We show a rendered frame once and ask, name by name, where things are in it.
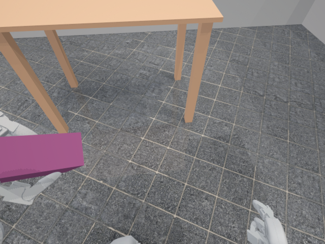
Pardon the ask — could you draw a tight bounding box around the sponge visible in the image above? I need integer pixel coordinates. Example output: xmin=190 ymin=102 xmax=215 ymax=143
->
xmin=0 ymin=132 xmax=84 ymax=183

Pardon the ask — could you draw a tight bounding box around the table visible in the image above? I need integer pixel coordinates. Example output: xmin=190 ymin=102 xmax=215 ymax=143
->
xmin=0 ymin=0 xmax=223 ymax=133

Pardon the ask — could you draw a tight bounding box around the robot right hand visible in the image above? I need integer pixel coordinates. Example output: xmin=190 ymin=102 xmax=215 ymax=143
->
xmin=247 ymin=200 xmax=288 ymax=244

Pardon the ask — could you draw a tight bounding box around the robot left hand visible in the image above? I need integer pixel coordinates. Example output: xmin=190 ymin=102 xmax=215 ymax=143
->
xmin=0 ymin=111 xmax=62 ymax=205

